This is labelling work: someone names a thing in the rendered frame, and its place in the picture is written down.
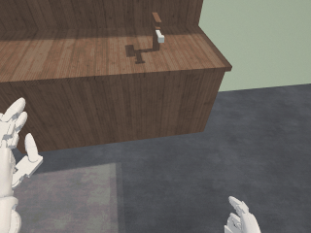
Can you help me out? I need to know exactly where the robot right hand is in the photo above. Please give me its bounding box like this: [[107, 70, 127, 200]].
[[224, 196, 261, 233]]

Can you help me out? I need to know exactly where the counter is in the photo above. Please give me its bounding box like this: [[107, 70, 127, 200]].
[[0, 0, 232, 154]]

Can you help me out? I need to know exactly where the robot left hand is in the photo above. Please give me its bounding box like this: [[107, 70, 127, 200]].
[[0, 97, 43, 198]]

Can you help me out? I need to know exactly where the robot left forearm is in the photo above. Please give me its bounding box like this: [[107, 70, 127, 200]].
[[0, 196, 21, 233]]

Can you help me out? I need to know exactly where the tap lever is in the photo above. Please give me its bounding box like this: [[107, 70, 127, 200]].
[[155, 29, 164, 43]]

